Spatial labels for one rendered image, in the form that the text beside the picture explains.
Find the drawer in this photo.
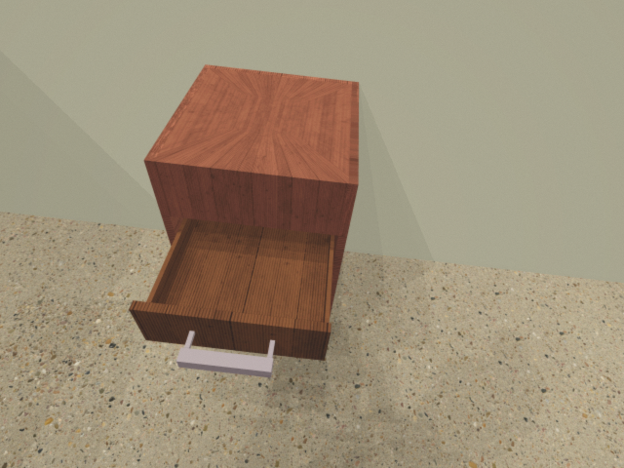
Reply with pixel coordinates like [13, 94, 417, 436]
[129, 218, 334, 361]

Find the cabinet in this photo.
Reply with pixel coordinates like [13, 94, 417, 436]
[144, 64, 359, 315]

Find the handle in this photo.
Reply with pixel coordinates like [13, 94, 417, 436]
[176, 331, 275, 377]

